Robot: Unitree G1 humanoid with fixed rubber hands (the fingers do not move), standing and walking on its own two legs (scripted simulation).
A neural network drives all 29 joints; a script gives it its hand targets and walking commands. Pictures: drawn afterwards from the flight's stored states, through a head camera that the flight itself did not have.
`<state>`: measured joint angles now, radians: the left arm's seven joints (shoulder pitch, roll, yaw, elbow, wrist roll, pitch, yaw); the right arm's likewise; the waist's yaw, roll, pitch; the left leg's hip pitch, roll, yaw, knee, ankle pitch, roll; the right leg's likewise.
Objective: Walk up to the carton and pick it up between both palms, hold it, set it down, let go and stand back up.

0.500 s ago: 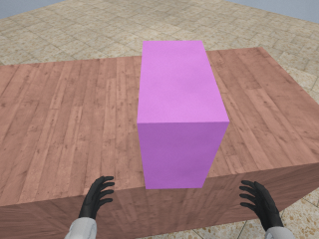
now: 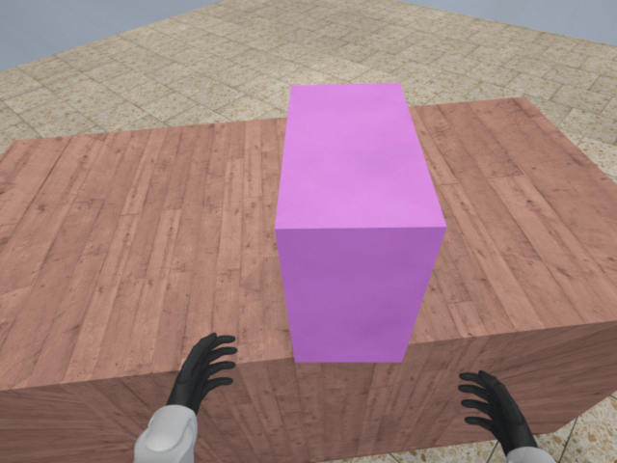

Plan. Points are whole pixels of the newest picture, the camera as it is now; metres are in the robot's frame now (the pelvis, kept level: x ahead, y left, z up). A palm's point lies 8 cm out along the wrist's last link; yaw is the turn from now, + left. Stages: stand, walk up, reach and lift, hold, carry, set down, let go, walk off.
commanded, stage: let go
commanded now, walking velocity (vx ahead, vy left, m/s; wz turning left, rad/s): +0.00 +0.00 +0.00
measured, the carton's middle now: (346, 224) +0.43 -0.01 +0.07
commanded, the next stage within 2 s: stand in 0.28 s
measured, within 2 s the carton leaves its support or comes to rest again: neither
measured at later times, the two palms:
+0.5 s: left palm (191, 408) +0.19 +0.19 -0.02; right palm out of the picture +0.06 -0.26 -0.10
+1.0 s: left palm out of the picture +0.02 +0.23 -0.12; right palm out of the picture +0.10 -0.23 -0.12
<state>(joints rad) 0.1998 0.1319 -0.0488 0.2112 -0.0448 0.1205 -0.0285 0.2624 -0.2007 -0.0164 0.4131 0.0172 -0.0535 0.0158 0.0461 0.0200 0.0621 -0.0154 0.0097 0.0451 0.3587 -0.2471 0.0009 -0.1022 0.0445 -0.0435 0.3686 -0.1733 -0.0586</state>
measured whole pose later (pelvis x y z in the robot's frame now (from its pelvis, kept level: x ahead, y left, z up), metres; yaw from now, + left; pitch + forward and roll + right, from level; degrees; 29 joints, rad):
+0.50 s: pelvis -0.04 -0.02 -0.01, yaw +6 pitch +0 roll +0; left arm 0.06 0.15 0.00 0.33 0.05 -0.11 -0.03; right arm 0.31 -0.21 -0.05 0.64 -0.06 0.04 0.04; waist -0.01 -0.05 0.08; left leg -0.33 -0.03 0.02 0.98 -0.46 0.00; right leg -0.28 0.02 -0.15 0.41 -0.13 -0.10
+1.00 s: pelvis -0.05 -0.02 -0.01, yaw +11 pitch +2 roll +0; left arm 0.24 0.20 0.03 0.67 0.02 0.00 0.01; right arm 0.22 -0.18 -0.02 0.74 -0.04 -0.02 0.01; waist 0.00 -0.02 0.03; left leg -0.24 -0.04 0.01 0.56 -0.35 0.05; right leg -0.28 -0.01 -0.01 0.56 -0.30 0.01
